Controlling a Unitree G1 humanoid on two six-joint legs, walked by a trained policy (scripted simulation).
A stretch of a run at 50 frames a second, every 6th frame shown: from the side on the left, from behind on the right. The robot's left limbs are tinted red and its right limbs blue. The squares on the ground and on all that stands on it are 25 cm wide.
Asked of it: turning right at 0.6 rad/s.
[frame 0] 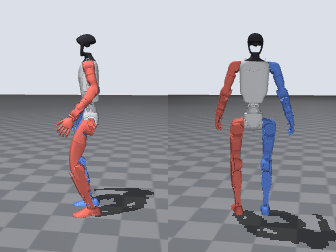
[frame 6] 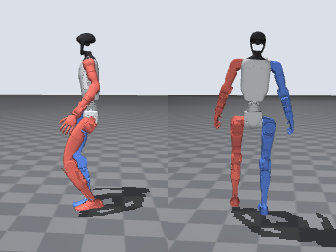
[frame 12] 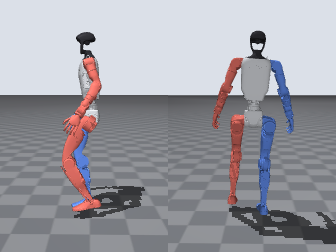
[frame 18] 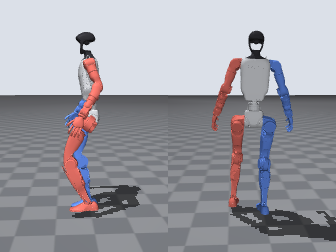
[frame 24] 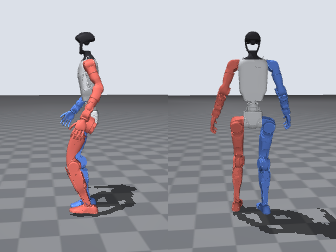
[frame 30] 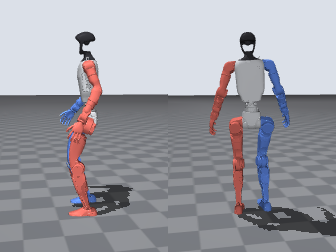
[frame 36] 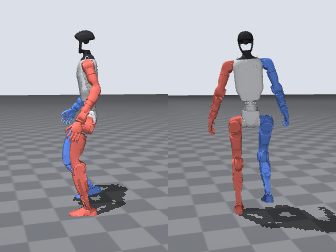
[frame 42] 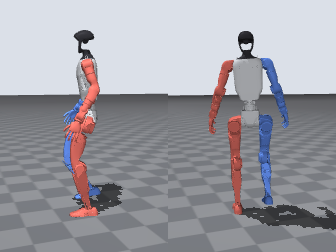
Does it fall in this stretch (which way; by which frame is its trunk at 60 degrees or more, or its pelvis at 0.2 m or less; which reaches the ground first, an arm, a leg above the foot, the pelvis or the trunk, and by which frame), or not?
no
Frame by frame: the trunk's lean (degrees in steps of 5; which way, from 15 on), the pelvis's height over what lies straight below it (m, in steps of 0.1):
0: 5, 0.8
6: 5, 0.8
12: 5, 0.8
18: 5, 0.8
24: 5, 0.8
30: 5, 0.8
36: 5, 0.8
42: 5, 0.8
